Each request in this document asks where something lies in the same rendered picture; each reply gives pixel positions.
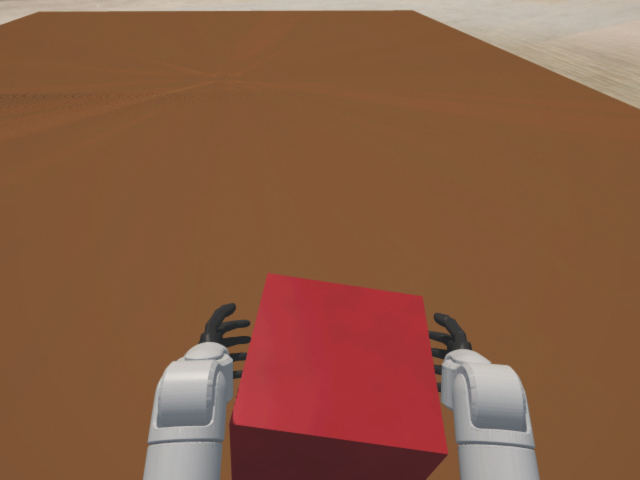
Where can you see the robot right hand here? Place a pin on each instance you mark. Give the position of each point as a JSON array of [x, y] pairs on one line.
[[457, 340]]

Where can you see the robot left hand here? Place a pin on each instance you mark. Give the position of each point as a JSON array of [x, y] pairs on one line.
[[215, 329]]

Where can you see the carton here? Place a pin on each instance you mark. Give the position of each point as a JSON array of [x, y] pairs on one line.
[[338, 384]]

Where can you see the left robot forearm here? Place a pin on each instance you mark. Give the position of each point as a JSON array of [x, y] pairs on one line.
[[189, 415]]

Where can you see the right robot forearm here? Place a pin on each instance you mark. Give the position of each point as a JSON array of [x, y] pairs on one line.
[[491, 418]]

